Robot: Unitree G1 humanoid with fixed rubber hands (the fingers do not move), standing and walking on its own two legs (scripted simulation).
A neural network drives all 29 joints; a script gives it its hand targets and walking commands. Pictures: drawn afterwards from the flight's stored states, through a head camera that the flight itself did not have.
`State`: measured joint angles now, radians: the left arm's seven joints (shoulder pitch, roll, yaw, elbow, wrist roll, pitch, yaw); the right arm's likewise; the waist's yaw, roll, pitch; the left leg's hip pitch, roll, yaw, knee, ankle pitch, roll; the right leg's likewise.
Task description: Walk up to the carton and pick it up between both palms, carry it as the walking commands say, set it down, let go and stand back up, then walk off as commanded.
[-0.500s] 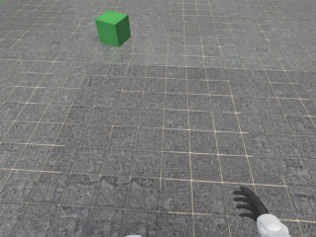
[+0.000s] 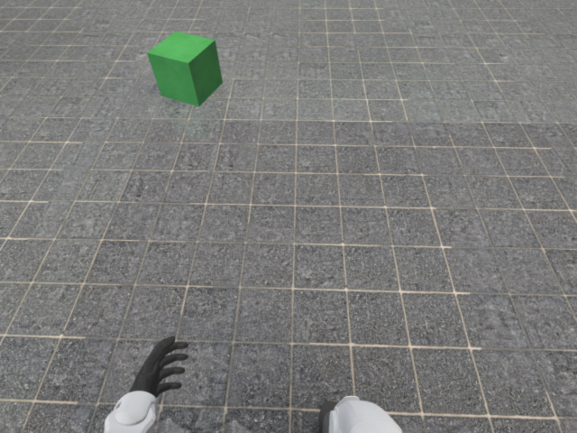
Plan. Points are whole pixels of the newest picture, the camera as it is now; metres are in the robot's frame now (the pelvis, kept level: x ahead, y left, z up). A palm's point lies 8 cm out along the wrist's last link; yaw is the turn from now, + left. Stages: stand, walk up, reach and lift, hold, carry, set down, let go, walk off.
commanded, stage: walk up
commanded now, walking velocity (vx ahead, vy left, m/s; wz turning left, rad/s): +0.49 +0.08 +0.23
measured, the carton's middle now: (187, 68) +2.03 +0.36 -0.61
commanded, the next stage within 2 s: none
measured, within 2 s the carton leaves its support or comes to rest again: neither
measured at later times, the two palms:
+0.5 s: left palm out of the picture +0.17 +0.32 -0.12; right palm (349, 245) +0.42 -0.14 -0.09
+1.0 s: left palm (131, 181) +0.65 +0.29 -0.10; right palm (369, 259) +0.41 -0.18 -0.12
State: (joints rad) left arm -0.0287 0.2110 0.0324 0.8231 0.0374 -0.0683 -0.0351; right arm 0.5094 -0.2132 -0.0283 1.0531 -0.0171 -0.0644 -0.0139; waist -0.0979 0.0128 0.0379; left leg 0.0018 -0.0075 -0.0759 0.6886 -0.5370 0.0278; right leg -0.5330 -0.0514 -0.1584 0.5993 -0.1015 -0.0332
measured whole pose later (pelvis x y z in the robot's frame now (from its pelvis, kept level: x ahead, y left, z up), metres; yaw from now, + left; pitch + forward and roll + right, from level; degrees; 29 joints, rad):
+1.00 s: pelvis +0.50 +0.05 +0.01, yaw +5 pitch +1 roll +1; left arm 0.03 0.21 0.05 0.91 0.03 -0.06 -0.04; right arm 0.48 -0.19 -0.04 1.11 -0.03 -0.07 -0.01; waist -0.07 0.00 0.04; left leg 0.01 0.10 0.09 0.52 -0.48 -0.05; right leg -0.47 -0.09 -0.16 0.57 -0.13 -0.02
